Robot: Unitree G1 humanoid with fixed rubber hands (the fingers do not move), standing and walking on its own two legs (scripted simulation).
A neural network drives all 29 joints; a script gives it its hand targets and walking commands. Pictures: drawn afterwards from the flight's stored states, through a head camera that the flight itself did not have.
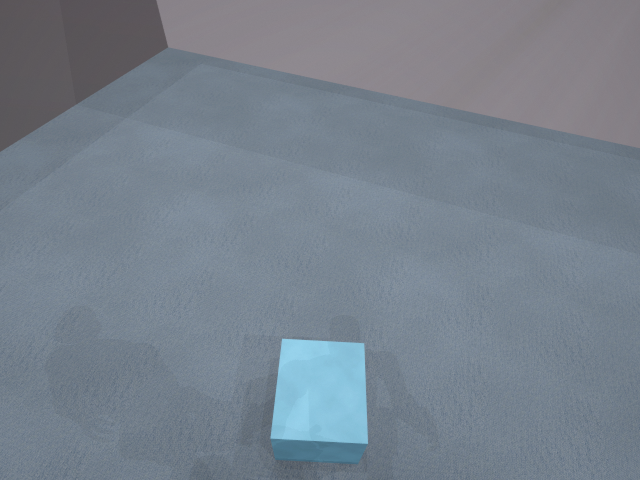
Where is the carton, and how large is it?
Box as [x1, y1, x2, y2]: [270, 339, 367, 463]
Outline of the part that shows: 282,339 270,438 275,459 357,463 367,444 363,343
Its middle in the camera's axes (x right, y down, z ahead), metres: +0.00 +0.46 +1.11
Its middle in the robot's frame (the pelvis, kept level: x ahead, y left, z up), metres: +0.46 -0.01 -0.67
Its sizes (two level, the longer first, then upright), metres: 0.268 0.240 0.226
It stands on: the floor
